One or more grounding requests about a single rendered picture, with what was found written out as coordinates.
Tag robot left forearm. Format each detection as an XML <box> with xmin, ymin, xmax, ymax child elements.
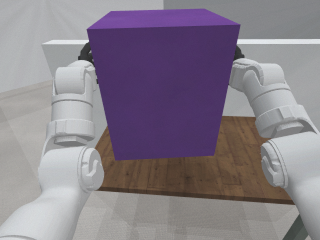
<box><xmin>37</xmin><ymin>60</ymin><xmax>98</xmax><ymax>189</ymax></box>

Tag carton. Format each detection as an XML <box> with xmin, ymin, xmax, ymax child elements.
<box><xmin>86</xmin><ymin>8</ymin><xmax>241</xmax><ymax>161</ymax></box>

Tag robot left upper arm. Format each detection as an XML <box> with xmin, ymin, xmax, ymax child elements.
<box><xmin>0</xmin><ymin>146</ymin><xmax>105</xmax><ymax>240</ymax></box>

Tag robot right forearm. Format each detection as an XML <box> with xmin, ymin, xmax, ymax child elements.
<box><xmin>229</xmin><ymin>58</ymin><xmax>320</xmax><ymax>139</ymax></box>

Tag robot right upper arm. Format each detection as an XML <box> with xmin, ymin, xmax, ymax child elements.
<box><xmin>260</xmin><ymin>131</ymin><xmax>320</xmax><ymax>240</ymax></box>

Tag left robot hand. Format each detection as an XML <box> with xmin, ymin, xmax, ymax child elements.
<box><xmin>78</xmin><ymin>42</ymin><xmax>99</xmax><ymax>84</ymax></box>

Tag table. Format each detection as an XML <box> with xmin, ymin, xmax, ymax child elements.
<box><xmin>94</xmin><ymin>116</ymin><xmax>309</xmax><ymax>240</ymax></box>

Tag right robot hand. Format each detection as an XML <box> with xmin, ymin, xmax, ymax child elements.
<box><xmin>228</xmin><ymin>45</ymin><xmax>245</xmax><ymax>85</ymax></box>

